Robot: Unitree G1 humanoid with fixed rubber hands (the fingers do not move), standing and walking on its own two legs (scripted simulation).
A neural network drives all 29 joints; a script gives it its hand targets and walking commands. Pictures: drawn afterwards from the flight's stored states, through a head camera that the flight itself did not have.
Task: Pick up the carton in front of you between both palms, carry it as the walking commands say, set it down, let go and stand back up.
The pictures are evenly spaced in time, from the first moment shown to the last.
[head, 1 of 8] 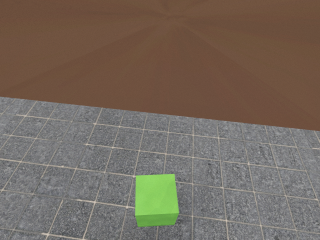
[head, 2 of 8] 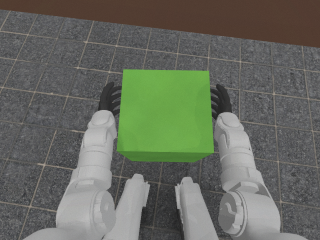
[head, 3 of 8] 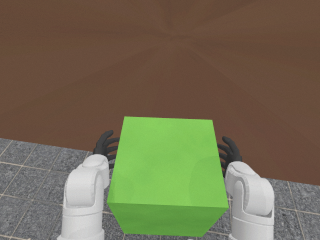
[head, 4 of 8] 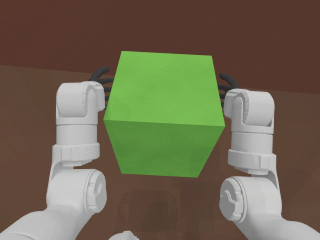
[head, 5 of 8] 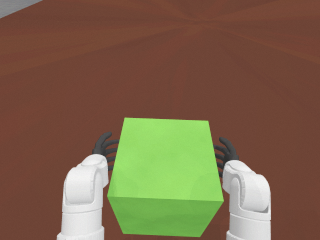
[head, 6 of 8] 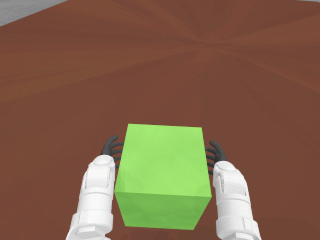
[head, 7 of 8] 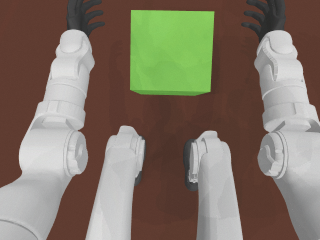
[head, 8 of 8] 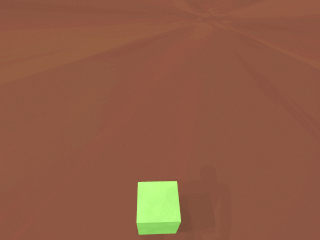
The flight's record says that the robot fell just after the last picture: no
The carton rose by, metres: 1.13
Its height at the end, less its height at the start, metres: +0.40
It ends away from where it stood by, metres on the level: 5.93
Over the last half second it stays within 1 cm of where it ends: yes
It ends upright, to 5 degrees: yes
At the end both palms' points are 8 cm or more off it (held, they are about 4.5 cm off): yes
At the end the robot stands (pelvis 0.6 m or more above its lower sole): yes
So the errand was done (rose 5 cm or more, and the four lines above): yes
